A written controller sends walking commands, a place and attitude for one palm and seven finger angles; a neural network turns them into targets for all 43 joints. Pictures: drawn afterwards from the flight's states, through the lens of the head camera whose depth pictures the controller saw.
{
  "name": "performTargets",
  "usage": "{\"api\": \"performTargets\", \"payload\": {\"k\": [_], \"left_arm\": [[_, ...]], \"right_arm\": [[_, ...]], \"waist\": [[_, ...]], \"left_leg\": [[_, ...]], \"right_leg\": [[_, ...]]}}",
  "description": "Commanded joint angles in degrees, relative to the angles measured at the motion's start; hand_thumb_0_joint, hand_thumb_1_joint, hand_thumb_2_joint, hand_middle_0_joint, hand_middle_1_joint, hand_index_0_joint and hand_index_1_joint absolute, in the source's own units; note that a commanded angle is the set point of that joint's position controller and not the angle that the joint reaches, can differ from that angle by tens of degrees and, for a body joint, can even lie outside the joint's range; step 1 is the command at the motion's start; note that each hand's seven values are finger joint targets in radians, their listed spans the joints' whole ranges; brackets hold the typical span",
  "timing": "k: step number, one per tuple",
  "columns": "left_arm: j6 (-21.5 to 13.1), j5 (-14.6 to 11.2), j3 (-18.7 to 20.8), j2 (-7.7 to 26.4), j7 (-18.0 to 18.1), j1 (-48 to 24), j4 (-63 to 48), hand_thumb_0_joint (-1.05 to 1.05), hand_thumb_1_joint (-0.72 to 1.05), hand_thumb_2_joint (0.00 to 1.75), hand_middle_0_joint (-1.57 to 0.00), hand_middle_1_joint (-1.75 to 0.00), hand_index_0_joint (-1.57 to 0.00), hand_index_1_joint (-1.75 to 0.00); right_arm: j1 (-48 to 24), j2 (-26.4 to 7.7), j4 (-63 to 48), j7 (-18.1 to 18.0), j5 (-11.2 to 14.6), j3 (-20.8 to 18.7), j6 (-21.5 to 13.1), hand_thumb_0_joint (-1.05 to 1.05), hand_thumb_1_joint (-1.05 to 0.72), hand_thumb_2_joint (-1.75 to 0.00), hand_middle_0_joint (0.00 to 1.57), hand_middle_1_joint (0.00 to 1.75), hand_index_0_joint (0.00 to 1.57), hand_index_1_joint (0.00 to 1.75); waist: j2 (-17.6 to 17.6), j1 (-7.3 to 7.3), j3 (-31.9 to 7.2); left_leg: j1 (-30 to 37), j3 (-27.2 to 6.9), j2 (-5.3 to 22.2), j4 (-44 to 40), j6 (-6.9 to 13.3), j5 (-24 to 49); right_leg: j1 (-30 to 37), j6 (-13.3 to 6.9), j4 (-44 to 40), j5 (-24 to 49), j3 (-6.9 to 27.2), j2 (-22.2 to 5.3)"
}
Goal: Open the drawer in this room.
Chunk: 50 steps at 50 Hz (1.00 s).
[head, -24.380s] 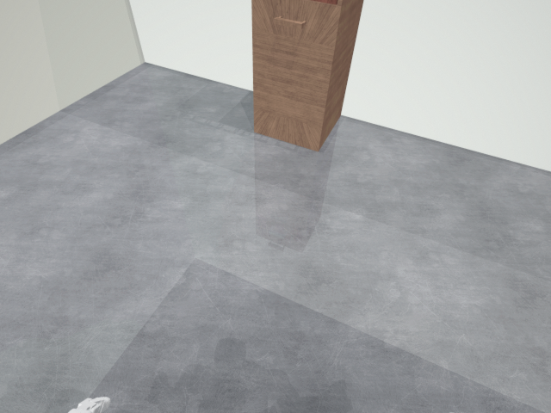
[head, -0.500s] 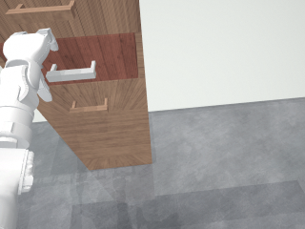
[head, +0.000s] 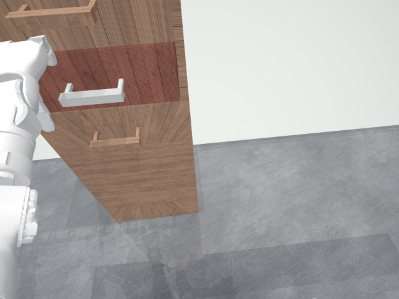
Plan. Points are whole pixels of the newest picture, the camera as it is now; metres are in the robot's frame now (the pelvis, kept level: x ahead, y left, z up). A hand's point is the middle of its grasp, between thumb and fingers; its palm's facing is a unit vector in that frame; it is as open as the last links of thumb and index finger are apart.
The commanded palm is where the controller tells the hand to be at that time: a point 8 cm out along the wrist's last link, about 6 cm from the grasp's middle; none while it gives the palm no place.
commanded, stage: re-aim the fingers above the handle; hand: left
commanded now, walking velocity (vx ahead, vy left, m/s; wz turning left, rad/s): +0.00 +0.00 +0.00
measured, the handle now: (94, 91) +0.55 +0.25 +0.11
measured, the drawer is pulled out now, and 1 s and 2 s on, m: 0.00 0.00 0.00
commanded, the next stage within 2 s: lower the fingers behind the handle in 0.38 s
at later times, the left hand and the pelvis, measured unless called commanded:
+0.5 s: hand (39, 93) +0.46 +0.30 +0.18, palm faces -0.03 +0.05 -1.00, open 13.8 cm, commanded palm +0.45 +0.27 +0.22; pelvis +0.00 +0.00 +0.00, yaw +0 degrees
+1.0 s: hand (56, 112) +0.45 +0.29 +0.13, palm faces -0.06 +0.04 -1.00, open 13.8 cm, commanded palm +0.44 +0.27 +0.19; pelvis -0.01 +0.00 +0.00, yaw +1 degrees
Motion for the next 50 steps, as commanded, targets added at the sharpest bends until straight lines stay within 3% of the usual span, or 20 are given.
{"api": "performTargets", "payload": {"k": [1, 2, 6, 10, 11, 15, 17, 19, 21, 24, 26, 27, 31, 34, 35, 36, 38, 42, 46, 50], "left_arm": [[0.64, -2.96, -12.64, -2.77, -8.48, -19.79, -13.37, 0.0, -0.5, 0.3, -0.3, -1.2, -0.3, -1.2], [-1.66, -4.43, -13.22, -2.94, -10.62, -23.3, -18.77, 0.0, -0.5, 0.3, -0.3, -1.2, -0.3, -1.2], [-11.29, -8.4, -10.66, -1.14, -12.11, -31.97, -34.42, 0.0, -0.5, 0.3, -0.3, -1.2, -0.3, -1.2], [-17.51, -8.99, 3.68, 11.37, -4.92, -33.19, -33.72, 0.0, -0.5, 0.3, -0.3, -1.2, -0.3, -1.2], [-17.13, -8.0, 11.25, 19.71, -1.56, -32.32, -31.15, 0.0, -0.5, 0.3, -0.3, -1.2, -0.3, -1.2], [-8.89, -4.56, 9.56, 18.63, 7.04, -24.44, -16.63, 0.0, -0.5, 0.3, -0.3, -1.2, -0.3, -1.2], [-3.71, -1.92, 8.43, 19.66, 8.25, -22.53, -10.7, 0.0, -0.5, 0.3, -0.3, -1.2, -0.3, -1.2], [2.34, 0.63, 4.63, 16.95, 7.39, -21.28, -3.55, 0.0, -0.5, 0.3, -0.3, -1.2, -0.3, -1.2], [4.98, 1.29, 3.92, 15.81, 3.27, -18.54, -1.23, 0.0, -0.5, 0.3, -0.3, -1.2, -0.3, -1.2], [2.93, -1.7, -3.7, 7.82, -5.3, -18.0, -12.65, 0.0, -0.5, 0.3, -0.3, -1.2, -0.3, -1.2], [-2.21, -3.82, -7.91, 3.23, -10.1, -22.52, -19.37, 0.0, -0.5, 0.3, -0.3, -1.2, -0.3, -1.2], [-5.03, -4.22, -5.22, 6.14, -10.85, -23.04, -21.4, 0.0, -0.5, 0.3, -0.3, -1.2, -0.3, -1.2], [-14.97, -6.23, -2.32, 8.32, -10.14, -29.39, -31.5, 0.0, -0.5, 0.3, -0.3, -1.2, -0.3, -1.2], [-19.22, -6.68, 4.54, 12.51, -5.13, -27.76, -30.57, 0.0, -0.5, 0.3, -0.3, -1.2, -0.3, -1.2], [-19.29, -6.42, 6.04, 13.29, -2.77, -27.19, -29.24, 0.0, -0.5, 0.3, -0.3, -1.2, -0.3, -1.2], [-18.45, -5.65, 9.5, 16.7, -0.15, -25.84, -26.03, 0.0, -0.5, 0.3, -0.3, -1.2, -0.3, -1.2], [-15.11, -4.09, 10.85, 16.32, 4.94, -22.4, -19.68, 0.0, -0.5, 0.3, -0.3, -1.2, -0.3, -1.2], [-5.26, 0.23, 7.04, 14.12, 9.67, -19.45, -10.25, 0.0, -0.5, 0.3, -0.3, -1.2, -0.3, -1.2], [0.31, 1.52, -0.95, 7.43, 5.2, -20.22, -9.49, 0.0, -0.5, 0.3, -0.3, -1.2, -0.3, -1.2], [-4.26, -1.55, -2.62, 6.91, -1.87, -23.16, -16.24, 0.0, -0.5, 0.3, -0.3, -1.2, -0.3, -1.2]], "right_arm": [[1.52, -9.77, -6.95, -1.25, 0.64, -4.37, -1.04, 0.0, -0.9, -0.9, 0.2, 0.3, 0.2, 0.3], [1.27, -9.9, -6.34, -1.55, 0.63, -4.56, -1.42, 0.0, -0.9, -0.9, 0.2, 0.3, 0.2, 0.3], [2.25, -8.97, -4.96, -2.57, -0.2, -4.54, -4.0, 0.0, -0.9, -0.9, 0.2, 0.3, 0.2, 0.3], [5.29, -7.91, -3.17, -2.2, -1.42, -4.71, -5.21, 0.0, -0.9, -0.9, 0.2, 0.3, 0.2, 0.3], [5.17, -8.53, -3.03, -1.9, -1.67, -4.38, -4.88, 0.0, -0.9, -0.9, 0.2, 0.3, 0.2, 0.3], [0.64, -7.01, -3.52, -0.8, -0.65, -2.3, -3.19, 0.0, -0.9, -0.9, 0.2, 0.3, 0.2, 0.3], [-0.96, -7.54, -3.75, -0.61, -0.69, -1.81, -2.27, 0.0, -0.9, -0.9, 0.2, 0.3, 0.2, 0.3], [-1.27, -8.13, -3.75, -0.13, -0.45, -1.69, -1.37, 0.0, -0.9, -0.9, 0.2, 0.3, 0.2, 0.3], [-0.11, -9.27, -4.75, -0.09, -0.46, -2.47, -0.32, 0.0, -0.9, -0.9, 0.2, 0.3, 0.2, 0.3], [0.12, -10.22, -8.01, -1.14, 0.49, -3.75, -0.38, 0.0, -0.9, -0.9, 0.2, 0.3, 0.2, 0.3], [0.72, -10.0, -7.41, -2.3, 0.22, -4.27, -1.01, 0.0, -0.9, -0.9, 0.2, 0.3, 0.2, 0.3], [0.75, -9.8, -6.64, -2.73, 0.25, -4.21, -1.39, 0.0, -0.9, -0.9, 0.2, 0.3, 0.2, 0.3], [2.95, -8.74, -4.96, -3.52, -0.68, -4.61, -2.87, 0.0, -0.9, -0.9, 0.2, 0.3, 0.2, 0.3], [4.33, -8.05, -3.84, -2.73, -1.17, -5.02, -3.67, 0.0, -0.9, -0.9, 0.2, 0.3, 0.2, 0.3], [4.47, -7.86, -3.77, -2.06, -1.32, -4.96, -3.65, 0.0, -0.9, -0.9, 0.2, 0.3, 0.2, 0.3], [4.57, -8.18, -3.46, -1.48, -1.53, -4.89, -3.47, 0.0, -0.9, -0.9, 0.2, 0.3, 0.2, 0.3], [3.88, -7.58, -3.56, -0.28, -1.52, -4.48, -3.17, 0.0, -0.9, -0.9, 0.2, 0.3, 0.2, 0.3], [2.82, -8.39, -3.74, 1.24, -1.65, -4.33, -2.32, 0.0, -0.9, -0.9, 0.2, 0.3, 0.2, 0.3], [3.49, -9.58, -5.15, 0.89, -1.03, -4.92, -1.35, 0.0, -0.9, -0.9, 0.2, 0.3, 0.2, 0.3], [3.73, -9.52, -5.76, -1.4, -0.63, -5.23, -1.46, 0.0, -0.9, -0.9, 0.2, 0.3, 0.2, 0.3]], "waist": [[-8.39, -4.66, -17.08], [-6.4, -5.44, -16.5], [4.04, -4.68, -20.64], [7.52, -0.77, -23.86], [5.75, 1.11, -23.56], [-1.33, 3.33, -18.64], [-1.54, 4.32, -20.69], [-2.5, 3.97, -20.47], [-5.26, 3.29, -24.38], [-9.0, -1.08, -24.23], [-9.72, -4.58, -19.92], [-7.53, -3.74, -18.7], [4.73, -2.94, -18.75], [7.46, -0.94, -20.29], [8.3, -0.15, -20.48], [5.5, 0.62, -20.07], [2.31, 1.97, -19.69], [0.14, 2.37, -23.22], [-3.2, -0.85, -26.1], [-5.62, -3.71, -22.33]], "left_leg": [[13.86, -0.1, 0.29, -0.84, 1.94, 22.56], [16.17, -0.75, 0.15, -0.66, 2.17, 21.9], [24.88, -3.74, -0.69, 0.84, 2.03, 27.69], [25.34, -4.54, -0.24, 2.29, -0.9, 35.13], [20.7, -4.07, -0.58, 2.0, -1.15, 33.47], [6.75, -0.97, -0.98, -0.84, -0.95, 23.27], [4.95, 0.42, -0.7, -1.46, -1.09, 22.81], [4.52, 0.99, -0.17, -2.5, -1.26, 21.81], [6.41, 1.07, -0.08, -2.59, -0.54, 22.96], [11.88, 0.74, -0.07, -1.47, 1.87, 23.83], [14.36, -0.34, -0.4, -1.03, 2.66, 21.86], [15.16, -0.85, -0.6, -0.83, 2.69, 21.52], [20.92, -2.34, -1.07, 0.85, 1.99, 25.23], [20.91, -3.46, -0.47, 2.3, 0.17, 29.55], [19.52, -3.54, -0.57, 2.6, -0.46, 30.7], [16.18, -3.33, -0.61, 2.72, -0.51, 29.59], [10.18, -2.99, -0.7, 2.18, -0.67, 26.05], [6.73, -0.71, -0.27, 1.65, -0.75, 23.63], [9.0, 0.19, 0.19, 1.95, 0.63, 23.13], [11.94, -0.73, -0.42, 1.94, 2.2, 19.7]], "right_leg": [[7.61, 0.01, -3.88, 21.88, -2.44, -0.34], [5.26, 0.14, -4.47, 20.02, -2.13, -0.2], [0.95, -0.96, -3.29, 17.17, -2.1, 0.23], [0.48, -2.03, -0.63, 17.46, -3.55, 1.24], [3.66, -2.33, -0.24, 18.68, -3.58, 1.32], [12.0, -2.0, -0.08, 19.37, -2.89, 0.2], [15.07, -1.64, -0.12, 20.54, -2.17, -0.38], [15.05, -1.42, -0.37, 20.23, -2.53, -0.45], [17.48, -1.07, -0.7, 22.68, -2.26, -0.52], [15.12, 0.11, -2.23, 25.95, -1.92, -0.73], [11.14, 0.41, -4.18, 24.31, -1.65, -0.8], [9.67, 0.25, -4.16, 22.7, -1.39, -0.53], [3.25, -1.32, -3.27, 17.93, -1.67, 0.34], [0.29, -2.04, -0.67, 16.42, -2.93, 0.96], [0.42, -2.29, 0.1, 16.84, -3.19, 1.06], [1.8, -2.38, 0.68, 17.03, -3.37, 1.21], [3.56, -2.36, 2.11, 16.56, -3.64, 0.98], [7.26, -1.83, 2.7, 18.13, -3.3, 0.57], [9.12, -1.04, 1.06, 20.74, -2.36, 0.24], [6.92, -0.21, -0.97, 19.74, -1.7, 0.19]]}}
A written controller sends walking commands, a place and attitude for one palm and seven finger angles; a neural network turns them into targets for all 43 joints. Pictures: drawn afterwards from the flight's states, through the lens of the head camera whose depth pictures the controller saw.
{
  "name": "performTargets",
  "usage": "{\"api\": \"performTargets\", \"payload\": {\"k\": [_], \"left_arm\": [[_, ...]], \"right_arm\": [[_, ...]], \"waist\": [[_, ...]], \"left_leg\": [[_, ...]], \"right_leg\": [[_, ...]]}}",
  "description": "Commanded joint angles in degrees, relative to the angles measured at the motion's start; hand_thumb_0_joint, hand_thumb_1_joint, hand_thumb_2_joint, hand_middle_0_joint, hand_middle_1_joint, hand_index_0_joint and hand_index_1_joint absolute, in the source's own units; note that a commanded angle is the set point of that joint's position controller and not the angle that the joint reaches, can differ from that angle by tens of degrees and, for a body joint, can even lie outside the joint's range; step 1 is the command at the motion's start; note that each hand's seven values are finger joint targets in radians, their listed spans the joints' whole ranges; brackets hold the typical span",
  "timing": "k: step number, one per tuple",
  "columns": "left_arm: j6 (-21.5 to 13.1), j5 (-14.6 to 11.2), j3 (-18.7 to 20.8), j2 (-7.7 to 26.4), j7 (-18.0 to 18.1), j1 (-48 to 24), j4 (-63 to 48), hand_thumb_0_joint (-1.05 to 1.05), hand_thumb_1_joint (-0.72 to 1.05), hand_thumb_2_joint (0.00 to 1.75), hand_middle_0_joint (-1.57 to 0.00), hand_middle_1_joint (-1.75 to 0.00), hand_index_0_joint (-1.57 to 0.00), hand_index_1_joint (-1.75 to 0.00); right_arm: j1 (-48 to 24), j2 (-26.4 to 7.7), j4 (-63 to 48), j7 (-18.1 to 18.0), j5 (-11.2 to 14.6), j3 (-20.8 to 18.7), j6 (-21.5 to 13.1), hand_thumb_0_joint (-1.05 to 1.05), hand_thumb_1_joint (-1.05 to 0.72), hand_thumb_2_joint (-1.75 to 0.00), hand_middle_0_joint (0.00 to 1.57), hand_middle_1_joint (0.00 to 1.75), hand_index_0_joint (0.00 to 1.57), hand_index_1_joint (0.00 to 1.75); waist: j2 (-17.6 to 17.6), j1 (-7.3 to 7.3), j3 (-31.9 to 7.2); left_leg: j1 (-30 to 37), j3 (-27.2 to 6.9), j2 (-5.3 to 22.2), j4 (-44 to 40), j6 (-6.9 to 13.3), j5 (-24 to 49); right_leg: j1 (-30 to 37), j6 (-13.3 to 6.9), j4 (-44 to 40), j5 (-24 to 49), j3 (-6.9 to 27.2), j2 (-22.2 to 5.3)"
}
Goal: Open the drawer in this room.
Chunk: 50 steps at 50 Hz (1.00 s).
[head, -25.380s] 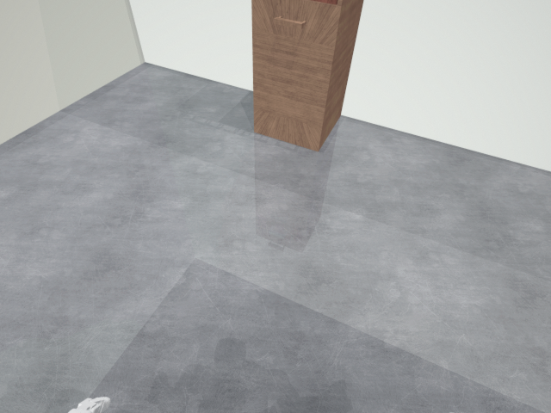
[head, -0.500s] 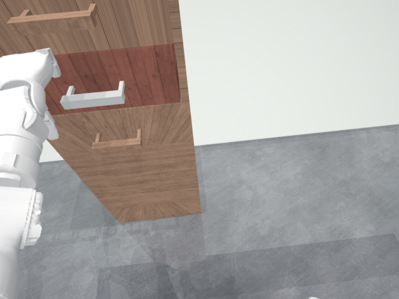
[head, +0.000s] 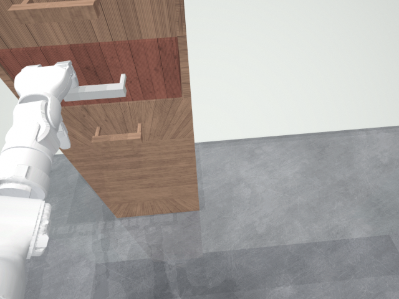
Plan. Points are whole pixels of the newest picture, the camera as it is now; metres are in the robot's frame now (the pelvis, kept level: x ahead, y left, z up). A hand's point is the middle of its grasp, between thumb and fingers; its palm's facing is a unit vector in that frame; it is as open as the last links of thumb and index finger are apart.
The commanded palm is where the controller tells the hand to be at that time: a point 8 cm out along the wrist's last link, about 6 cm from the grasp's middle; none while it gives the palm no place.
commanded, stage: lower the fingers behind the handle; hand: left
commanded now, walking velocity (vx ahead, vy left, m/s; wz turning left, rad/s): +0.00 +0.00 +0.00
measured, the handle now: (96, 86) +0.56 +0.24 +0.11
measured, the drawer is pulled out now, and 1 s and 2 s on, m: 0.00 0.00 0.00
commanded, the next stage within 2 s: lift the fingers back up to retry in 1.08 s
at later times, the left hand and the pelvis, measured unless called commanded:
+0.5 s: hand (77, 103) +0.49 +0.26 +0.13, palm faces +0.02 +0.02 -1.00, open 13.8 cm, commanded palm +0.46 +0.27 +0.16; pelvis +0.00 +0.00 -0.01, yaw +0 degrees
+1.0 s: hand (75, 105) +0.48 +0.26 +0.12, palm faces +0.02 +0.02 -1.00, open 14.1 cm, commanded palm +0.46 +0.27 +0.15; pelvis -0.01 +0.00 -0.01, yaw -1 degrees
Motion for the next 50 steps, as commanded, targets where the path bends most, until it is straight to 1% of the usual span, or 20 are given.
{"api": "performTargets", "payload": {"k": [1, 3, 6, 8, 11, 15, 17, 22, 23, 24, 25, 26, 28, 29, 33, 34, 42, 43, 46, 50], "left_arm": [[-6.49, -2.77, -0.07, 10.44, -3.93, -28.87, -18.02, 0.0, -0.5, 0.3, -0.3, -1.2, -0.3, -1.2], [-11.03, -2.79, 3.56, 14.25, -4.26, -28.76, -18.85, 0.0, -0.5, 0.3, -0.3, -1.2, -0.3, -1.2], [-12.97, -1.99, -0.4, 8.41, -3.64, -25.51, -15.29, 0.0, -0.5, 0.3, -0.3, -1.2, -0.3, -1.2], [-13.33, -2.02, 1.95, 9.8, -1.89, -22.8, -13.0, 0.0, -0.5, 0.3, -0.3, -1.2, -0.3, -1.2], [-13.18, -1.94, 8.23, 16.43, 1.58, -23.27, -11.28, 0.0, -0.5, 0.3, -0.3, -1.2, -0.3, -1.2], [-9.9, 0.06, 8.05, 15.56, 5.84, -21.42, -8.58, 0.0, -0.5, 0.3, -0.3, -1.2, -0.3, -1.2], [-8.01, 0.9, 6.05, 14.36, 6.52, -23.23, -7.21, 0.0, -0.5, 0.3, -0.3, -1.2, -0.3, -1.2], [-4.6, 1.67, 5.25, 15.51, 5.84, -23.93, -3.18, 0.0, -0.5, 0.3, -0.3, -1.2, -0.3, -1.2], [-4.24, 1.44, 5.42, 15.43, 5.28, -21.6, -2.28, 0.0, -0.5, 0.3, -0.3, -1.2, -0.3, -1.2], [-3.9, 1.55, 5.11, 15.64, 4.73, -21.26, -0.99, 0.0, -0.5, 0.3, -0.3, -1.2, -0.3, -1.2], [-3.79, 1.23, 3.09, 13.41, 3.93, -21.46, -0.4, 0.0, -0.5, 0.3, -0.3, -1.2, -0.3, -1.2], [-4.31, 1.06, 4.34, 14.69, 3.29, -21.56, -0.36, 0.0, -0.5, 0.3, -0.3, -1.2, -0.3, -1.2], [-5.08, 1.14, 5.7, 16.41, 2.35, -16.88, 0.78, 0.0, -0.5, 0.3, -0.3, -1.2, -0.3, -1.2], [-5.33, 0.9, 3.73, 14.05, 1.65, -15.86, 0.85, 0.0, -0.5, 0.3, -0.3, -1.2, -0.3, -1.2], [-7.34, 0.71, 4.61, 15.3, 0.64, -13.78, 1.56, 0.0, -0.5, 0.3, -0.3, -1.2, -0.3, -1.2], [-7.7, 0.61, 3.74, 14.16, 0.52, -13.34, 1.02, 0.0, -0.5, 0.3, -0.3, -1.2, -0.3, -1.2], [-8.69, 0.32, 5.01, 15.1, 2.16, -15.05, -2.5, 0.0, -0.5, 0.3, -0.3, -1.2, -0.3, -1.2], [-8.56, 0.41, 5.61, 15.6, 2.49, -14.72, -2.85, 0.0, -0.5, 0.3, -0.3, -1.2, -0.3, -1.2], [-8.31, 0.34, 3.27, 12.11, 2.97, -16.11, -4.94, 0.0, -0.5, 0.3, -0.3, -1.2, -0.3, -1.2], [-6.95, 0.4, 3.97, 13.05, 3.67, -15.58, -3.69, 0.0, -0.5, 0.3, -0.3, -1.2, -0.3, -1.2]], "right_arm": [[2.53, -9.55, -6.08, -2.88, -0.42, -3.76, -1.6, 0.0, -0.9, -0.9, 0.2, 0.3, 0.2, 0.3], [3.12, -9.0, -5.31, -3.67, -0.52, -3.59, -2.01, 0.0, -0.9, -0.9, 0.2, 0.3, 0.2, 0.3], [4.15, -8.14, -4.24, -3.04, -0.55, -3.38, -2.24, 0.0, -0.9, -0.9, 0.2, 0.3, 0.2, 0.3], [4.39, -8.5, -4.1, -2.32, -0.53, -3.36, -2.05, 0.0, -0.9, -0.9, 0.2, 0.3, 0.2, 0.3], [5.02, -9.1, -4.57, -1.71, -0.84, -3.29, -2.06, 0.0, -0.9, -0.9, 0.2, 0.3, 0.2, 0.3], [5.69, -8.7, -5.03, -0.77, -1.01, -3.63, -2.34, 0.0, -0.9, -0.9, 0.2, 0.3, 0.2, 0.3], [6.13, -9.1, -4.85, -0.6, -0.92, -3.67, -2.18, 0.0, -0.9, -0.9, 0.2, 0.3, 0.2, 0.3], [6.67, -9.5, -4.62, -1.01, -0.56, -3.47, -1.84, 0.0, -0.9, -0.9, 0.2, 0.3, 0.2, 0.3], [6.58, -9.37, -5.04, -1.12, -0.48, -3.35, -1.73, 0.0, -0.9, -0.9, 0.2, 0.3, 0.2, 0.3], [6.45, -9.59, -5.0, -1.32, -0.41, -3.13, -1.55, 0.0, -0.9, -0.9, 0.2, 0.3, 0.2, 0.3], [6.47, -9.48, -5.23, -1.4, -0.37, -2.99, -1.63, 0.0, -0.9, -0.9, 0.2, 0.3, 0.2, 0.3], [6.75, -9.7, -4.95, -1.57, -0.42, -3.11, -1.58, 0.0, -0.9, -0.9, 0.2, 0.3, 0.2, 0.3], [6.54, -9.63, -5.87, -1.91, -0.34, -2.85, -1.33, 0.0, -0.9, -0.9, 0.2, 0.3, 0.2, 0.3], [6.55, -9.48, -6.2, -1.97, -0.3, -2.74, -1.33, 0.0, -0.9, -0.9, 0.2, 0.3, 0.2, 0.3], [7.02, -9.86, -6.42, -2.23, -0.08, -2.75, -1.31, 0.0, -0.9, -0.9, 0.2, 0.3, 0.2, 0.3], [6.94, -9.83, -6.77, -2.2, -0.09, -2.78, -1.4, 0.0, -0.9, -0.9, 0.2, 0.3, 0.2, 0.3], [8.42, -9.63, -6.46, -1.82, -0.18, -3.48, -1.72, 0.0, -0.9, -0.9, 0.2, 0.3, 0.2, 0.3], [8.31, -9.71, -6.43, -1.74, -0.19, -3.49, -1.69, 0.0, -0.9, -0.9, 0.2, 0.3, 0.2, 0.3], [8.27, -9.54, -6.33, -1.26, -0.24, -3.76, -1.65, 0.0, -0.9, -0.9, 0.2, 0.3, 0.2, 0.3], [7.8, -9.53, -6.27, -1.18, -0.2, -3.51, -1.69, 0.0, -0.9, -0.9, 0.2, 0.3, 0.2, 0.3]], "waist": [[-5.65, -4.33, -20.07], [-2.21, -3.18, -17.9], [1.8, -3.11, -12.87], [1.38, -2.24, -11.38], [-0.65, -0.66, -15.35], [-1.2, -0.05, -20.18], [-2.65, -1.47, -20.85], [-3.79, -2.36, -19.6], [-3.6, -1.71, -19.21], [-4.29, -2.36, -17.03], [-4.5, -2.68, -15.84], [-5.78, -3.0, -15.53], [-5.42, -1.52, -15.34], [-5.8, -1.91, -14.37], [-8.06, -2.06, -11.31], [-7.14, -1.99, -11.09], [-4.98, -1.68, -16.07], [-4.7, -1.49, -16.11], [-3.19, -1.77, -16.56], [-3.84, -1.63, -14.84]], "left_leg": [[15.13, -0.13, -0.48, -1.07, 2.46, 19.41], [14.87, -0.55, -0.71, -0.92, 2.41, 17.63], [14.42, -0.94, -0.36, -0.72, 1.46, 17.84], [12.95, -1.34, -0.07, -0.5, 0.89, 16.91], [8.9, -0.79, -0.29, 0.04, 0.81, 16.61], [7.84, 0.01, -0.13, 1.24, 0.69, 18.86], [7.35, 0.3, -0.03, 1.68, 0.85, 18.64], [5.65, 1.09, -0.1, 1.27, 1.21, 16.03], [5.35, 1.28, -0.33, 1.19, 1.29, 15.7], [4.68, 1.29, -0.23, 0.84, 1.29, 14.34], [4.31, 1.39, -0.28, 0.66, 1.34, 13.54], [4.04, 1.31, -0.11, 0.69, 1.48, 13.23], [2.9, 1.62, -0.36, 0.52, 1.5, 12.71], [2.97, 1.78, -0.32, 0.45, 1.48, 12.8], [0.3, 1.81, -0.31, 0.56, 1.51, 9.92], [0.36, 1.98, -0.33, 0.5, 1.44, 9.55], [2.73, 1.95, -0.06, 1.36, 1.4, 11.86], [2.78, 1.86, -0.05, 1.49, 1.36, 12.09], [4.84, 1.62, 0.11, 1.38, 1.26, 13.68], [4.12, 1.43, 0.03, 1.07, 1.34, 12.63]], "right_leg": [[8.98, -0.02, -4.22, 19.7, -0.54, 0.1], [6.86, -0.46, -3.82, 17.14, -0.11, 0.24], [1.34, -1.37, -3.47, 13.26, -1.15, 0.62], [-0.93, -1.72, -2.38, 11.38, -1.74, 1.02], [2.91, -1.75, -0.84, 12.92, -1.28, 0.74], [4.82, -1.32, 0.98, 15.83, -1.37, 0.77], [4.29, -0.9, 0.87, 16.24, -1.25, 0.75], [5.16, -0.42, -0.12, 15.98, -0.78, 0.48], [5.84, -0.49, -0.29, 16.08, -0.67, 0.48], [4.95, -0.37, -0.67, 15.1, -0.8, 0.41], [4.44, -0.26, -0.98, 14.55, -0.82, 0.37], [4.8, -0.23, -1.38, 14.56, -0.63, 0.32], [6.06, -0.33, -1.01, 14.79, -0.35, 0.27], [5.41, -0.25, -1.15, 14.98, -0.62, 0.24], [4.51, -0.07, -1.5, 13.01, -0.14, 0.24], [3.93, -0.09, -1.52, 12.55, -0.1, 0.21], [3.94, -0.28, -0.48, 13.35, -0.07, 0.4], [3.74, -0.35, -0.21, 13.48, -0.2, 0.48], [2.56, -0.7, -0.18, 13.35, -0.76, 0.75], [2.46, -0.63, -0.49, 12.47, -0.82, 0.78]]}}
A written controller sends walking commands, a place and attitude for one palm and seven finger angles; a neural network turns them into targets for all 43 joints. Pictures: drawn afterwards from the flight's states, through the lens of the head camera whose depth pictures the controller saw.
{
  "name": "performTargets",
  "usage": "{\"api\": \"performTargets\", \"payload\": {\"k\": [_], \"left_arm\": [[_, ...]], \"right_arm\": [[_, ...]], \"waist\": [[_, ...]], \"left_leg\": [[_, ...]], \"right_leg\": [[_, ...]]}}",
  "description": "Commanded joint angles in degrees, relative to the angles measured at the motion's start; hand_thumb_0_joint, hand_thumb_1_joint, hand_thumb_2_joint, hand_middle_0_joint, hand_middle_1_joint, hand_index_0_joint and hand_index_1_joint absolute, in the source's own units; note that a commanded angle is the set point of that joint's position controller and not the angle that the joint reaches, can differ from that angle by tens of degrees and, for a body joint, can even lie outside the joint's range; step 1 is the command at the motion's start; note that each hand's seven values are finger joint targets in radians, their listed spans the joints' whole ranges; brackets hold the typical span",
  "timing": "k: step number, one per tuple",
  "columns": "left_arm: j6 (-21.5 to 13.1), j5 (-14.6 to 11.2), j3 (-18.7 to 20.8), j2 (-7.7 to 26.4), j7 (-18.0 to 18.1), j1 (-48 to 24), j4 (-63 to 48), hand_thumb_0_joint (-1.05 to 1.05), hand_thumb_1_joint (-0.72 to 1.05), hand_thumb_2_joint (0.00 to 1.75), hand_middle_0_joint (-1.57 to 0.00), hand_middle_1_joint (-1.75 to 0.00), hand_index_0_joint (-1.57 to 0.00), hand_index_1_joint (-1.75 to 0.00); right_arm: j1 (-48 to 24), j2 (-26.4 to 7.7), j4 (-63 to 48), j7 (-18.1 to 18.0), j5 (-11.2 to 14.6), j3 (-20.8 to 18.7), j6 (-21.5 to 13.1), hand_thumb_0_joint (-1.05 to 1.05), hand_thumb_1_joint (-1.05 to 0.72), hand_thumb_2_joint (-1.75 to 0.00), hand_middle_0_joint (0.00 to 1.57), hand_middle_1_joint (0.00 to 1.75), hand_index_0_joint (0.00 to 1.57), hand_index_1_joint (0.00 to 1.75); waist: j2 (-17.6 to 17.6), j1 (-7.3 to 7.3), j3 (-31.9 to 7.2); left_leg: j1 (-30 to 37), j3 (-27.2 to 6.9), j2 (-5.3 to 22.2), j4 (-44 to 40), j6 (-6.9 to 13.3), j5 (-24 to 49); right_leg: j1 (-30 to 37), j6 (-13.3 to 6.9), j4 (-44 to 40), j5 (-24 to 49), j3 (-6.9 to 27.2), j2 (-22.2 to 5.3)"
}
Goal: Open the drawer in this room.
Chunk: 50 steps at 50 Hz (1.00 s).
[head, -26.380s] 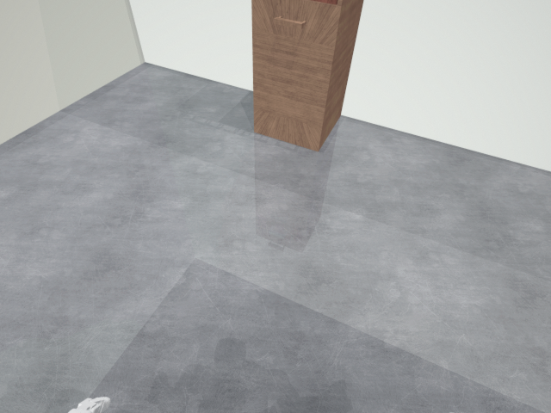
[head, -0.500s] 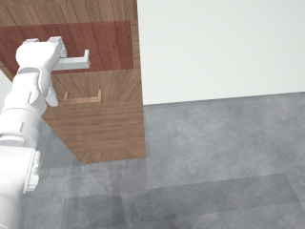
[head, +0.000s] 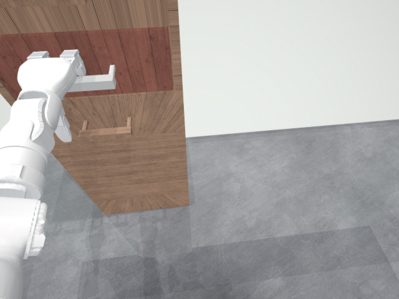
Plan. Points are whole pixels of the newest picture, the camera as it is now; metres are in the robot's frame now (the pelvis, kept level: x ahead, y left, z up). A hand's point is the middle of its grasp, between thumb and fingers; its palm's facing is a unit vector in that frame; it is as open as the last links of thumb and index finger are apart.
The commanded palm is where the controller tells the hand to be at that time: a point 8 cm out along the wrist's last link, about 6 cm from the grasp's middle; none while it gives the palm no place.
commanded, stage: lower the fingers behind the handle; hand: left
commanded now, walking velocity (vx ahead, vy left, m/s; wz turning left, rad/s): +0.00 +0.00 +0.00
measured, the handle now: (83, 77) +0.56 +0.25 +0.12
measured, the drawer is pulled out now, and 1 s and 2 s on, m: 0.00 0.00 0.00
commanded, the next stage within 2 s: lift the fingers back up to retry in 0.08 s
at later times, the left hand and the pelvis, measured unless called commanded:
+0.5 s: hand (56, 96) +0.48 +0.27 +0.14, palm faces +0.01 -0.01 -1.00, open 13.9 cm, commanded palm +0.45 +0.28 +0.20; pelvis +0.01 +0.01 +0.00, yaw +0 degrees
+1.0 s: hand (46, 85) +0.47 +0.27 +0.18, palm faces -0.07 -0.01 -1.00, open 13.8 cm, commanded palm +0.45 +0.28 +0.24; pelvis +0.01 +0.00 +0.01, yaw +1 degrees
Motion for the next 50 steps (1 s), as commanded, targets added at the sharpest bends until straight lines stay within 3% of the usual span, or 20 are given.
{"api": "performTargets", "payload": {"k": [1, 6, 8, 9, 10, 12, 21, 23, 26, 29, 30, 31, 33, 37, 39, 40, 43, 45, 48, 50], "left_arm": [[1.73, -0.38, 3.6, 13.25, -0.31, -16.46, -3.0, 0.0, -0.5, 0.3, -0.3, -1.2, -0.3, -1.2], [1.95, -0.56, 4.06, 13.43, -0.68, -14.81, -3.22, 0.0, -0.5, 0.3, -0.3, -1.2, -0.3, -1.2], [2.04, -0.58, 2.72, 11.87, -0.64, -14.91, -2.66, 0.0, -0.5, 0.3, -0.3, -1.2, -0.3, -1.2], [1.81, -0.65, 2.59, 11.62, -0.72, -15.35, -4.0, 0.0, -0.5, 0.3, -0.3, -1.2, -0.3, -1.2], [1.68, -0.46, 5.23, 14.64, -0.61, -14.33, -4.42, 0.0, -0.5, 0.3, -0.3, -1.2, -0.3, -1.2], [1.46, -0.25, 3.95, 14.06, -0.53, -19.69, -7.73, 0.0, -0.5, 0.3, -0.3, -1.2, -0.3, -1.2], [0.7, -1.43, 7.6, 17.3, -0.58, -23.91, -16.09, 0.0, -0.5, 0.3, -0.3, -1.2, -0.3, -1.2], [0.4, -1.74, 6.91, 16.45, -0.66, -24.67, -19.28, 0.0, -0.5, 0.3, -0.3, -1.2, -0.3, -1.2], [0.82, -2.09, 6.6, 16.27, -1.23, -25.62, -20.13, 0.0, -0.5, 0.3, -0.3, -1.2, -0.3, -1.2], [1.86, -2.8, 3.47, 13.0, -2.15, -27.14, -21.02, 0.0, -0.5, 0.3, -0.3, -1.2, -0.3, -1.2], [2.13, -2.78, 5.8, 15.66, -2.39, -26.71, -21.27, 0.0, -0.5, 0.3, -0.3, -1.2, -0.3, -1.2], [2.47, -2.97, 4.86, 15.08, -3.01, -26.86, -22.24, 0.0, -0.5, 0.3, -0.3, -1.2, -0.3, -1.2], [3.59, -3.42, 3.19, 13.15, -4.32, -26.29, -20.14, 0.0, -0.5, 0.3, -0.3, -1.2, -0.3, -1.2], [4.8, -3.56, 3.49, 15.04, -7.13, -26.67, -16.85, 0.0, -0.5, 0.3, -0.3, -1.2, -0.3, -1.2], [4.6, -3.45, 3.45, 15.58, -8.39, -27.43, -16.98, 0.0, -0.5, 0.3, -0.3, -1.2, -0.3, -1.2], [4.59, -3.38, 0.94, 12.75, -9.22, -27.26, -15.69, 0.0, -0.5, 0.3, -0.3, -1.2, -0.3, -1.2], [3.35, -3.55, 2.84, 14.86, -10.9, -24.98, -12.62, 0.0, -0.5, 0.3, -0.3, -1.2, -0.3, -1.2], [1.51, -3.82, 2.15, 14.32, -11.58, -26.5, -15.23, 0.0, -0.5, 0.3, -0.3, -1.2, -0.3, -1.2], [-1.84, -3.72, 6.94, 18.93, -10.92, -26.26, -19.07, 0.0, -0.5, 0.3, -0.3, -1.2, -0.3, -1.2], [-3.35, -4.08, 8.07, 19.21, -9.97, -25.95, -21.61, 0.0, -0.5, 0.3, -0.3, -1.2, -0.3, -1.2]], "right_arm": [[3.57, -8.92, -4.47, -0.41, -0.48, -3.1, -1.15, 0.0, -0.9, -0.9, 0.2, 0.3, 0.2, 0.3], [3.05, -8.74, -4.87, -0.48, -0.46, -2.9, -1.03, 0.0, -0.9, -0.9, 0.2, 0.3, 0.2, 0.3], [2.72, -8.54, -5.04, -0.44, -0.4, -2.71, -1.08, 0.0, -0.9, -0.9, 0.2, 0.3, 0.2, 0.3], [2.58, -8.5, -5.15, -0.36, -0.46, -2.76, -1.23, 0.0, -0.9, -0.9, 0.2, 0.3, 0.2, 0.3], [2.31, -8.51, -5.33, -0.45, -0.44, -2.77, -1.09, 0.0, -0.9, -0.9, 0.2, 0.3, 0.2, 0.3], [1.96, -8.25, -5.36, -0.52, -0.51, -2.73, -1.06, 0.0, -0.9, -0.9, 0.2, 0.3, 0.2, 0.3], [0.72, -8.04, -5.43, -0.55, -0.74, -3.05, -1.48, 0.0, -0.9, -0.9, 0.2, 0.3, 0.2, 0.3], [0.3, -7.72, -5.59, -0.44, -0.66, -3.08, -1.64, 0.0, -0.9, -0.9, 0.2, 0.3, 0.2, 0.3], [-0.17, -7.88, -4.97, -0.33, -0.54, -3.2, -1.62, 0.0, -0.9, -0.9, 0.2, 0.3, 0.2, 0.3], [-0.89, -7.66, -4.69, -0.01, -0.39, -3.16, -1.83, 0.0, -0.9, -0.9, 0.2, 0.3, 0.2, 0.3], [-0.87, -7.91, -4.44, -0.04, -0.39, -3.26, -1.82, 0.0, -0.9, -0.9, 0.2, 0.3, 0.2, 0.3], [-1.15, -8.12, -4.66, -0.06, -0.55, -3.22, -1.72, 0.0, -0.9, -0.9, 0.2, 0.3, 0.2, 0.3], [-1.78, -7.74, -4.56, -0.06, -0.23, -2.86, -1.51, 0.0, -0.9, -0.9, 0.2, 0.3, 0.2, 0.3], [-3.37, -7.99, -4.64, -0.55, 0.2, -2.06, -0.95, 0.0, -0.9, -0.9, 0.2, 0.3, 0.2, 0.3], [-3.6, -7.98, -4.83, -0.71, 0.25, -1.8, -0.91, 0.0, -0.9, -0.9, 0.2, 0.3, 0.2, 0.3], [-3.73, -7.77, -4.99, -0.77, 0.28, -1.73, -0.86, 0.0, -0.9, -0.9, 0.2, 0.3, 0.2, 0.3], [-3.68, -8.2, -4.97, -1.31, 0.47, -1.5, -0.62, 0.0, -0.9, -0.9, 0.2, 0.3, 0.2, 0.3], [-3.79, -7.96, -5.63, -1.43, 0.34, -1.43, -0.73, 0.0, -0.9, -0.9, 0.2, 0.3, 0.2, 0.3], [-3.28, -7.76, -5.89, -1.52, -0.18, -1.87, -0.76, 0.0, -0.9, -0.9, 0.2, 0.3, 0.2, 0.3], [-3.37, -7.38, -5.97, -1.36, -0.46, -2.2, -0.86, 0.0, -0.9, -0.9, 0.2, 0.3, 0.2, 0.3]], "waist": [[-2.65, -0.27, -14.54], [-3.45, 0.24, -15.16], [-3.6, 0.16, -13.37], [-2.35, 0.27, -13.77], [-2.18, 1.27, -14.85], [0.11, 0.43, -16.8], [1.42, 1.21, -21.67], [3.29, 1.34, -22.92], [3.97, 0.77, -21.53], [5.36, 0.59, -20.26], [5.13, 1.15, -20.96], [5.2, 1.06, -22.17], [3.84, 0.88, -19.91], [0.06, 1.31, -17.25], [0.83, 1.57, -16.8], [0.34, 0.96, -15.61], [-3.23, 1.06, -13.72], [-1.85, 1.24, -15.34], [0.39, 2.52, -20.03], [1.86, 2.87, -21.31]], "left_leg": [[9.32, 0.82, -0.52, -3.47, 1.4, 15.09], [9.76, 0.81, -0.66, -3.62, 1.42, 16.36], [9.15, 0.71, -0.65, -3.91, 1.36, 15.01], [9.84, 0.74, -0.61, -3.95, 1.36, 15.67], [10.08, 0.72, -0.62, -4.0, 1.3, 15.99], [12.23, 0.47, -0.42, -4.0, 1.35, 17.55], [17.62, -0.65, -0.33, -3.81, 1.46, 25.36], [19.78, -0.88, -0.4, -3.54, 1.47, 28.76], [21.4, -1.49, -0.03, -3.86, 1.16, 30.52], [23.4, -1.82, 0.03, -4.36, 0.92, 30.72], [24.02, -2.15, 0.19, -4.68, 0.75, 31.22], [24.48, -1.86, -0.04, -4.59, 0.85, 32.29], [23.53, -1.77, -0.22, -4.93, 0.97, 31.08], [20.53, -1.2, -0.55, -6.62, 1.22, 25.79], [20.47, -1.35, -0.64, -7.01, 1.2, 25.9], [20.46, -1.08, -0.8, -6.89, 1.34, 25.44], [18.54, -0.8, -0.76, -7.46, 1.53, 22.29], [18.89, -0.55, -0.98, -7.25, 1.61, 22.48], [20.22, -0.55, -1.13, -6.23, 1.7, 26.37], [21.06, -0.42, -1.13, -5.59, 1.69, 28.59]], "right_leg": [[8.03, -0.61, -4.82, 14.39, -1.24, 0.05], [9.46, -0.6, -4.7, 15.82, -1.29, 0.03], [8.41, -0.42, -4.79, 14.5, -1.43, -0.02], [8.34, -0.57, -4.72, 14.87, -1.45, -0.04], [9.51, -0.69, -4.55, 14.94, -1.34, 0.0], [9.13, -0.73, -4.35, 15.38, -1.37, -0.02], [12.61, -0.97, -4.47, 19.92, -1.57, 0.34], [12.78, -0.97, -4.31, 21.7, -1.61, 0.41], [11.69, -1.07, -5.1, 20.64, -1.99, 0.51], [10.15, -1.09, -5.64, 19.42, -2.34, 0.57], [10.77, -1.22, -5.76, 19.31, -2.39, 0.55], [11.92, -1.27, -6.01, 20.34, -2.25, 0.54], [11.93, -1.17, -6.34, 20.44, -2.42, 0.44], [14.71, -1.0, -7.39, 19.84, -2.08, -0.2], [15.05, -1.17, -7.47, 20.16, -2.16, -0.31], [14.33, -1.07, -7.75, 20.05, -2.06, -0.37], [14.88, -0.74, -8.33, 19.21, -1.74, -0.65], [15.48, -0.72, -8.26, 20.16, -1.32, -0.92], [17.82, -0.92, -7.18, 23.55, -0.85, -0.81], [18.15, -0.91, -6.93, 25.27, -0.63, -0.8]]}}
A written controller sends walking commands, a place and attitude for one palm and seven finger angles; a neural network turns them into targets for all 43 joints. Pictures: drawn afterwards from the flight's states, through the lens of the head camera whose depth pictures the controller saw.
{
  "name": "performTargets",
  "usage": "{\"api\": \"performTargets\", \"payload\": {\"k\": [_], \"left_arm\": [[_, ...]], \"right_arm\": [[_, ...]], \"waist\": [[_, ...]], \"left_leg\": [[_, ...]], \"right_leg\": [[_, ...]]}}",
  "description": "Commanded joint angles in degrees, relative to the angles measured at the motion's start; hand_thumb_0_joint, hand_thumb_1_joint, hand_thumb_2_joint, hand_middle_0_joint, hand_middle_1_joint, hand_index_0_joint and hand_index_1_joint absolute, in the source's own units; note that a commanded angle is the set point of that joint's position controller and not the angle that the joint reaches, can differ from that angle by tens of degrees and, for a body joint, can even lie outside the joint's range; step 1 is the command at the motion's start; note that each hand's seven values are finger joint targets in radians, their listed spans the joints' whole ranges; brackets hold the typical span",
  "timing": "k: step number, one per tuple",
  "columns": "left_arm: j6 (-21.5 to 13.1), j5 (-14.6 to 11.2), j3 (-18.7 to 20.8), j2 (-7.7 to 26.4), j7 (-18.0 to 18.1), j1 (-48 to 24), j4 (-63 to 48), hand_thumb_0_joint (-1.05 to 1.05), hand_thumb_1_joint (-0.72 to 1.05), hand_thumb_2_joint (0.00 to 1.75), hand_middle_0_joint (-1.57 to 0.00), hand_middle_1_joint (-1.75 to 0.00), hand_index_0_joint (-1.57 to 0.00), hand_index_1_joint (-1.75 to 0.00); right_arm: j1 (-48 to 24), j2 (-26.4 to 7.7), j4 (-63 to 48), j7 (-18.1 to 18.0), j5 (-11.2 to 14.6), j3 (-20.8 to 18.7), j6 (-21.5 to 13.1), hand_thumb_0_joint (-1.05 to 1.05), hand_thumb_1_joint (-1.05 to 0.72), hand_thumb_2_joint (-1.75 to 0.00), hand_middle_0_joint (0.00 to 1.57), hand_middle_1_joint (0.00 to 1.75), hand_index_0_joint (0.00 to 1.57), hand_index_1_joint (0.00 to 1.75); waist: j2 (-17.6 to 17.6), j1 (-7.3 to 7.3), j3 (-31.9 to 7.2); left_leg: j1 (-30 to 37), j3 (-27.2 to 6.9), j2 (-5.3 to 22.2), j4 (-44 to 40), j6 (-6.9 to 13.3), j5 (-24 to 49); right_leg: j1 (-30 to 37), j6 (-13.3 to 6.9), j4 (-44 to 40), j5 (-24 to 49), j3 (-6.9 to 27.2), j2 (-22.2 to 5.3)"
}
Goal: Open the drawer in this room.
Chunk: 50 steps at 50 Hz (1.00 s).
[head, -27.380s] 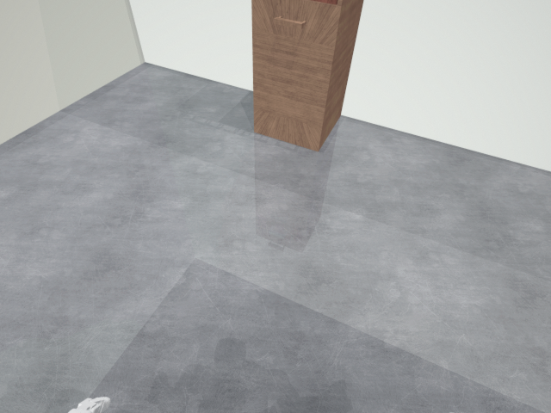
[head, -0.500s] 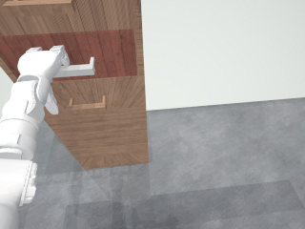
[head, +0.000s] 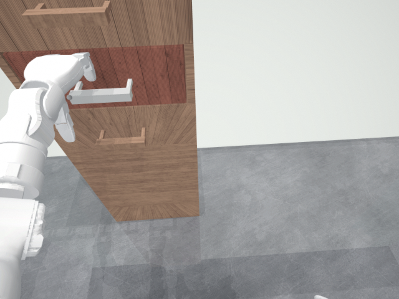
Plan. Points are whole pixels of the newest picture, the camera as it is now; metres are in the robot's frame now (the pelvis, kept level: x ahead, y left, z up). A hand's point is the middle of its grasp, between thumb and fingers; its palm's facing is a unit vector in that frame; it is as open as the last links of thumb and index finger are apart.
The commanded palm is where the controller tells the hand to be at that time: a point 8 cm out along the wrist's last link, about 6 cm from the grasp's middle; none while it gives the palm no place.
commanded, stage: re-aim the fingers above the handle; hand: left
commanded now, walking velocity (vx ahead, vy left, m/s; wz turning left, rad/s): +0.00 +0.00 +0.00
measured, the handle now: (103, 89) +0.55 +0.24 +0.11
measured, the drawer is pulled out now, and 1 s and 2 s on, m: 0.00 0.00 0.00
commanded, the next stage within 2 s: none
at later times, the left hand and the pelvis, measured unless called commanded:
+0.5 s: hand (77, 93) +0.47 +0.25 +0.17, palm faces -0.02 -0.01 -1.00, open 13.8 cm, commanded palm +0.45 +0.26 +0.23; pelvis +0.00 +0.00 +0.00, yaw +0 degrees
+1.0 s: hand (77, 95) +0.46 +0.25 +0.17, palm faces -0.02 +0.00 -1.00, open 13.8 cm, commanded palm +0.44 +0.25 +0.23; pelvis +0.00 +0.00 +0.00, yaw +0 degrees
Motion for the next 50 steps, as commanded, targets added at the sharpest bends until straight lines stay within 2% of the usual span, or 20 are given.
{"api": "performTargets", "payload": {"k": [1, 3, 4, 6, 7, 9, 15, 17, 19, 21, 23, 26, 27, 32, 36, 37, 39, 43, 46, 50], "left_arm": [[-3.68, -0.72, 10.26, 20.38, 4.3, -25.44, -15.32, 0.0, -0.5, 0.3, -0.3, -1.2, -0.3, -1.2], [-3.8, -1.06, 8.22, 17.63, 5.75, -26.87, -15.69, 0.0, -0.5, 0.3, -0.3, -1.2, -0.3, -1.2], [-3.78, -1.21, 8.36, 17.5, 6.57, -27.53, -16.8, 0.0, -0.5, 0.3, -0.3, -1.2, -0.3, -1.2], [-2.71, -1.68, 5.83, 13.83, 7.63, -26.96, -19.83, 0.0, -0.5, 0.3, -0.3, -1.2, -0.3, -1.2], [-1.85, -1.49, 6.36, 14.64, 8.24, -27.06, -18.13, 0.0, -0.5, 0.3, -0.3, -1.2, -0.3, -1.2], [0.27, -1.21, 3.2, 11.34, 8.58, -28.06, -15.3, 0.0, -0.5, 0.3, -0.3, -1.2, -0.3, -1.2], [3.98, 0.12, 3.06, 13.6, 7.55, -30.29, -9.62, 0.0, -0.5, 0.3, -0.3, -1.2, -0.3, -1.2], [3.68, 0.22, 4.71, 15.25, 6.83, -28.37, -8.68, 0.0, -0.5, 0.3, -0.3, -1.2, -0.3, -1.2], [3.04, 0.17, 2.92, 13.12, 6.06, -29.14, -8.86, 0.0, -0.5, 0.3, -0.3, -1.2, -0.3, -1.2], [1.91, 0.24, 4.46, 14.75, 5.54, -28.26, -9.26, 0.0, -0.5, 0.3, -0.3, -1.2, -0.3, -1.2], [1.14, 0.46, 4.25, 14.41, 5.69, -28.02, -9.48, 0.0, -0.5, 0.3, -0.3, -1.2, -0.3, -1.2], [0.41, 0.57, 6.8, 16.8, 6.47, -27.31, -8.52, 0.0, -0.5, 0.3, -0.3, -1.2, -0.3, -1.2], [0.29, 0.63, 5.71, 15.92, 6.88, -28.43, -8.83, 0.0, -0.5, 0.3, -0.3, -1.2, -0.3, -1.2], [0.47, 0.81, 7.45, 17.9, 8.37, -29.14, -9.1, 0.0, -0.5, 0.3, -0.3, -1.2, -0.3, -1.2], [0.64, 0.38, 3.67, 12.9, 8.21, -30.01, -14.23, 0.0, -0.5, 0.3, -0.3, -1.2, -0.3, -1.2], [0.78, 0.25, 4.58, 14.07, 8.13, -29.58, -14.55, 0.0, -0.5, 0.3, -0.3, -1.2, -0.3, -1.2], [1.35, -0.32, 3.54, 12.45, 7.63, -27.77, -16.21, 0.0, -0.5, 0.3, -0.3, -1.2, -0.3, -1.2], [3.08, -0.92, 2.22, 11.11, 6.57, -26.73, -11.58, 0.0, -0.5, 0.3, -0.3, -1.2, -0.3, -1.2], [3.66, -0.22, 3.33, 13.24, 6.27, -27.66, -8.73, 0.0, -0.5, 0.3, -0.3, -1.2, -0.3, -1.2], [2.47, 0.91, 3.09, 12.91, 6.73, -30.46, -11.44, 0.0, -0.5, 0.3, -0.3, -1.2, -0.3, -1.2]], "right_arm": [[1.98, -8.28, -5.46, -0.34, -0.98, -3.7, -1.28, 0.0, -0.9, -0.9, 0.2, 0.3, 0.2, 0.3], [1.7, -7.91, -4.94, 0.04, -0.8, -3.8, -1.41, 0.0, -0.9, -0.9, 0.2, 0.3, 0.2, 0.3], [1.82, -8.0, -4.68, 0.32, -0.91, -4.04, -1.59, 0.0, -0.9, -0.9, 0.2, 0.3, 0.2, 0.3], [1.75, -7.81, -5.0, 0.94, -0.96, -4.51, -1.8, 0.0, -0.9, -0.9, 0.2, 0.3, 0.2, 0.3], [2.06, -7.91, -4.27, 1.06, -0.8, -4.47, -1.77, 0.0, -0.9, -0.9, 0.2, 0.3, 0.2, 0.3], [1.81, -8.1, -3.59, 1.27, -0.58, -4.41, -1.71, 0.0, -0.9, -0.9, 0.2, 0.3, 0.2, 0.3], [1.53, -8.62, -3.09, 0.58, -0.38, -3.45, -1.5, 0.0, -0.9, -0.9, 0.2, 0.3, 0.2, 0.3], [1.52, -8.48, -3.48, 0.25, -0.41, -3.39, -1.52, 0.0, -0.9, -0.9, 0.2, 0.3, 0.2, 0.3], [1.54, -8.24, -3.88, 0.11, -0.47, -3.2, -1.62, 0.0, -0.9, -0.9, 0.2, 0.3, 0.2, 0.3], [1.49, -8.42, -4.28, -0.08, -0.59, -3.32, -1.57, 0.0, -0.9, -0.9, 0.2, 0.3, 0.2, 0.3], [1.45, -8.07, -4.62, -0.16, -0.52, -3.19, -1.71, 0.0, -0.9, -0.9, 0.2, 0.3, 0.2, 0.3], [1.64, -8.41, -4.57, -0.23, -0.59, -3.2, -1.72, 0.0, -0.9, -0.9, 0.2, 0.3, 0.2, 0.3], [1.68, -8.24, -4.43, -0.1, -0.5, -3.16, -1.88, 0.0, -0.9, -0.9, 0.2, 0.3, 0.2, 0.3], [2.6, -8.5, -4.06, 0.09, -0.64, -3.49, -2.17, 0.0, -0.9, -0.9, 0.2, 0.3, 0.2, 0.3], [3.0, -8.27, -4.27, 0.5, -0.81, -4.24, -2.44, 0.0, -0.9, -0.9, 0.2, 0.3, 0.2, 0.3], [3.08, -8.3, -3.88, 0.56, -0.74, -4.41, -2.48, 0.0, -0.9, -0.9, 0.2, 0.3, 0.2, 0.3], [2.69, -8.21, -4.22, 0.66, -0.75, -4.47, -2.39, 0.0, -0.9, -0.9, 0.2, 0.3, 0.2, 0.3], [1.55, -8.48, -3.52, 0.53, -0.22, -3.79, -1.88, 0.0, -0.9, -0.9, 0.2, 0.3, 0.2, 0.3], [0.97, -8.83, -3.48, 0.26, -0.09, -3.26, -1.76, 0.0, -0.9, -0.9, 0.2, 0.3, 0.2, 0.3], [1.38, -8.19, -4.1, 0.25, -0.5, -3.4, -2.23, 0.0, -0.9, -0.9, 0.2, 0.3, 0.2, 0.3]], "waist": [[1.39, 1.14, -23.79], [2.96, 0.3, -21.33], [3.66, 0.34, -21.97], [4.1, 0.0, -24.92], [4.09, -0.13, -23.69], [2.83, -1.16, -20.47], [-0.11, -1.24, -20.26], [-1.09, -0.53, -20.84], [-1.02, -0.82, -20.21], [-1.05, -0.47, -20.9], [-0.25, -0.3, -20.06], [-0.1, 0.05, -18.95], [0.28, -0.18, -18.76], [-0.37, -0.19, -21.35], [2.39, -0.89, -24.59], [2.94, -0.71, -24.48], [3.3, -0.47, -24.65], [0.31, -1.17, -17.73], [-0.38, -0.87, -15.63], [1.15, -0.69, -20.04]], "left_leg": [[11.9, 0.42, -0.31, 0.32, 1.55, 28.38], [12.27, 0.13, -0.09, 0.34, 1.27, 27.72], [12.83, 0.16, -0.01, 0.55, 1.22, 28.53], [15.39, 0.1, 0.04, 1.12, 1.18, 31.53], [14.93, -0.22, 0.19, 0.86, 0.94, 30.49], [14.09, -0.52, 0.19, 0.19, 0.82, 26.93], [11.1, -0.08, -0.26, -1.35, 1.12, 21.54], [10.81, 0.05, -0.2, -1.41, 1.35, 21.87], [10.95, -0.02, -0.2, -1.46, 1.38, 22.02], [10.96, 0.21, -0.07, -1.45, 1.41, 22.4], [10.77, 0.26, -0.13, -1.43, 1.46, 21.95], [9.61, 0.39, 0.08, -1.74, 1.27, 21.41], [9.59, 0.35, 0.12, -1.71, 1.22, 21.27], [9.83, 0.34, 0.16, -1.33, 1.24, 22.32], [14.38, 0.24, 0.36, -0.37, 1.26, 27.34], [14.79, 0.15, 0.4, -0.15, 1.22, 28.05], [16.11, -0.13, 0.37, -0.16, 1.2, 29.49], [12.44, 0.02, 0.14, -1.65, 1.15, 23.6], [10.53, -0.05, 0.12, -2.56, 1.02, 20.99], [12.81, -0.15, 0.13, -1.65, 1.09, 23.28]], "right_leg": [[9.82, -0.97, -1.29, 24.86, 0.05, 0.18], [6.53, -0.98, -1.13, 22.79, -0.58, 0.43], [6.22, -1.05, -1.05, 22.98, -0.58, 0.5], [6.66, -1.05, -1.13, 24.01, -0.5, 0.67], [5.43, -1.06, -1.17, 22.64, -0.88, 0.76], [3.14, -1.08, -1.58, 19.58, -1.41, 0.95], [6.06, -0.99, -2.31, 18.47, -0.99, 0.32], [7.61, -0.95, -2.38, 19.36, -0.69, 0.2], [6.99, -0.93, -2.29, 19.4, -0.87, 0.15], [7.96, -0.98, -2.4, 19.57, -0.53, 0.18], [7.17, -0.95, -2.19, 19.23, -0.56, 0.16], [7.07, -1.09, -2.19, 18.43, -0.65, 0.22], [6.27, -0.99, -2.01, 18.27, -0.7, 0.22], [7.51, -0.9, -1.7, 19.45, -0.53, 0.3], [6.71, -1.08, -1.74, 21.55, -0.63, 0.54], [6.4, -1.02, -1.69, 21.96, -0.55, 0.63], [6.19, -1.04, -1.81, 22.01, -0.73, 0.68], [4.95, -0.99, -2.81, 19.23, -1.22, 0.61], [5.22, -1.27, -3.17, 17.0, -1.31, 0.4], [5.37, -1.32, -2.08, 18.19, -1.05, 0.4]]}}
